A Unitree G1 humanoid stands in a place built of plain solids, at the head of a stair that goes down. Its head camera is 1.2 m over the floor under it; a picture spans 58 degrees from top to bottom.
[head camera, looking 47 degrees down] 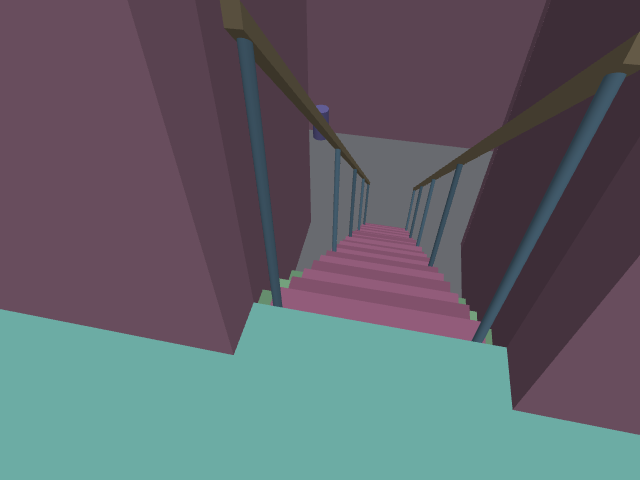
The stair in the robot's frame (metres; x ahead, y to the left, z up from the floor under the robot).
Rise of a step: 0.20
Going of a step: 0.22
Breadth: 0.81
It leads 12 degrees to the right of straight ahead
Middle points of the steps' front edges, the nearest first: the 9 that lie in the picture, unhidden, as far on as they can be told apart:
0.75 -0.18 0.00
0.97 -0.22 -0.20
1.18 -0.27 -0.40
1.39 -0.31 -0.61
1.62 -0.36 -0.80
1.83 -0.40 -0.99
2.05 -0.45 -1.20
2.27 -0.49 -1.40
2.48 -0.54 -1.59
